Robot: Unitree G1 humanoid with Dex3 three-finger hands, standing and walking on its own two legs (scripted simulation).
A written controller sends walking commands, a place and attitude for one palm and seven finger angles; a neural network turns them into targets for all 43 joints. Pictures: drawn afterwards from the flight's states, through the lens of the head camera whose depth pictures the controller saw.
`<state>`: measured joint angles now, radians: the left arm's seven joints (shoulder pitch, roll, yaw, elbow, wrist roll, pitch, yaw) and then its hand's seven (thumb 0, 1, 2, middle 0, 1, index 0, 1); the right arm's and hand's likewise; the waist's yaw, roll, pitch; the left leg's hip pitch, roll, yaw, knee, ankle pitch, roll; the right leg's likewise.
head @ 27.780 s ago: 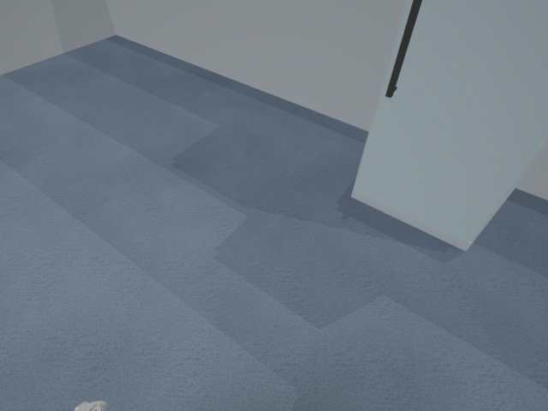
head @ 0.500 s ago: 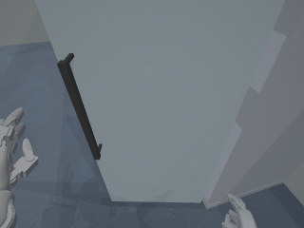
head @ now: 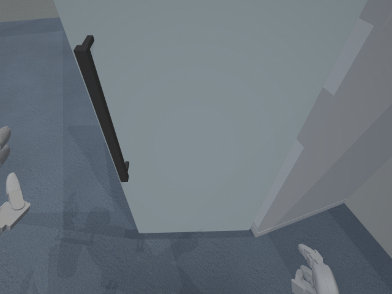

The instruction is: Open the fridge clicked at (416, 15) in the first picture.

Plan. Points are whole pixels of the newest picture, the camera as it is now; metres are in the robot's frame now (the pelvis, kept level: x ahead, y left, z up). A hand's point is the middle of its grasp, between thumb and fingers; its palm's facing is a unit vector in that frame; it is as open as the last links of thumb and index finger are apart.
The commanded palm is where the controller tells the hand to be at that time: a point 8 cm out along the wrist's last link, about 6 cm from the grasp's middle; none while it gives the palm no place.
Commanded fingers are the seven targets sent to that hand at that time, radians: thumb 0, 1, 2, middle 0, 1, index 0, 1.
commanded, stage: step back with the hand held close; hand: left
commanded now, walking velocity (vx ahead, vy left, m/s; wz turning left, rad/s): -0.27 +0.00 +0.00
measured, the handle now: (110, 124) +0.46 +0.25 +0.08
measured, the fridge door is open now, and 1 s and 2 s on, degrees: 72 72 72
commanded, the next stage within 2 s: stop stepping back and stand still in 0.92 s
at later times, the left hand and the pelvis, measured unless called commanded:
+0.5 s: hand out of the picture +0.14 +0.31 +0.18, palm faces +0.52 -0.75 -0.41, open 7.4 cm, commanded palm +0.07 +0.32 +0.18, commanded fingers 0.00 0.90 0.90 -0.20 -0.30 -0.20 -0.30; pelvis -0.05 +0.02 +0.00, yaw +3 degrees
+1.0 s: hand out of the picture +0.07 +0.30 +0.16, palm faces +0.44 -0.80 -0.40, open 7.4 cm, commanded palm +0.01 +0.32 +0.18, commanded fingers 0.00 0.90 0.90 -0.20 -0.30 -0.20 -0.30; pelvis -0.13 +0.02 -0.01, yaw +0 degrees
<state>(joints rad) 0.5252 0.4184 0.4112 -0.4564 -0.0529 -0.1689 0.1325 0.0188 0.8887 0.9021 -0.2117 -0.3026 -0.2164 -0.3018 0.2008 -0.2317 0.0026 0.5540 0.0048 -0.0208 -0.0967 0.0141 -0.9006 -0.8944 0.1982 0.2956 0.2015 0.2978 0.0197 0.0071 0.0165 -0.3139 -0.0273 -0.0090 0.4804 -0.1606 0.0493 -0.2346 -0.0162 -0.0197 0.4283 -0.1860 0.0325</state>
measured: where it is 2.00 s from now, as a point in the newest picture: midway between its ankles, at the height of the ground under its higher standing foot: outside the picture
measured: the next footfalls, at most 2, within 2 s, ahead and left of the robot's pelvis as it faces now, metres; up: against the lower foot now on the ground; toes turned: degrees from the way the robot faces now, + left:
right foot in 0.60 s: -0.12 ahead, -0.13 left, +0.00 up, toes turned +0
left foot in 0.96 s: -0.03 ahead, +0.09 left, +0.00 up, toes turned -1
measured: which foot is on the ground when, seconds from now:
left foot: down 0.00-0.82, up 0.84-0.94, down 0.96-1.00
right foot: down 0.00-0.36, up 0.38-0.58, down 0.60-0.98, up 1.00-1.00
